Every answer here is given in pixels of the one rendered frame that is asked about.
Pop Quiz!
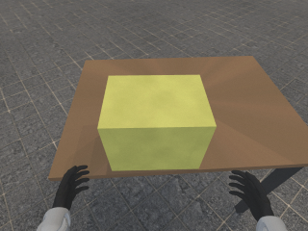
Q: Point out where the right robot forearm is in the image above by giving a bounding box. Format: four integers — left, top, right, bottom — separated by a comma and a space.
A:
256, 216, 288, 231

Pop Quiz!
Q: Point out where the table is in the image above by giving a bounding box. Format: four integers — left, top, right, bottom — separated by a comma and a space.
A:
48, 56, 308, 214

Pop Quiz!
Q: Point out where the carton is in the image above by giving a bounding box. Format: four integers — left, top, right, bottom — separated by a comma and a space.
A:
97, 74, 217, 171

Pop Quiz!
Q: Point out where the right robot hand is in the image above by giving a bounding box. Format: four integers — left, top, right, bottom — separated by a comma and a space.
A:
228, 170, 274, 221

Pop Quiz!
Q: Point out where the left robot hand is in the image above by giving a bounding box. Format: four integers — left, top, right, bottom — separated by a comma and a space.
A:
52, 165, 90, 211

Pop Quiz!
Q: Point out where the left robot forearm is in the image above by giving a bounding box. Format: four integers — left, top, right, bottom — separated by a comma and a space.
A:
37, 207, 71, 231

